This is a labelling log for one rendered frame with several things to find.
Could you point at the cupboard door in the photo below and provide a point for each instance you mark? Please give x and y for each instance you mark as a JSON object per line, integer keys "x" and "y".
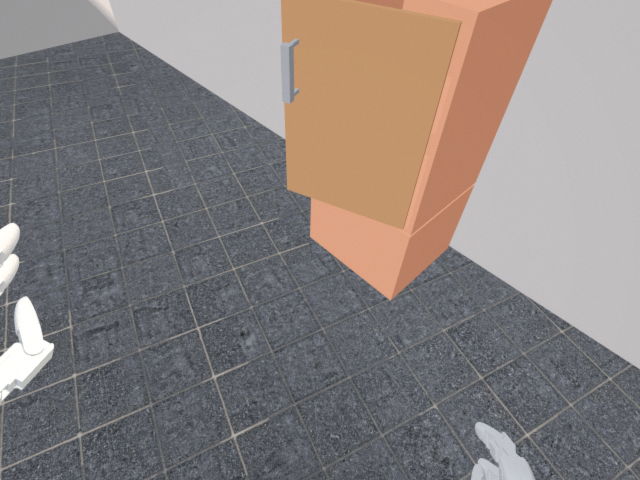
{"x": 370, "y": 79}

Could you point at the left robot hand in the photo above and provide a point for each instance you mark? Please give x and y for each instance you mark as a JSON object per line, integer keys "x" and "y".
{"x": 23, "y": 360}

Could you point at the handle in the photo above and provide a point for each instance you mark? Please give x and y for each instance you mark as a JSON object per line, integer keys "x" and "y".
{"x": 287, "y": 71}

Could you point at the right robot hand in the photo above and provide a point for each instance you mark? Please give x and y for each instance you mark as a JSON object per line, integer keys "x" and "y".
{"x": 503, "y": 451}

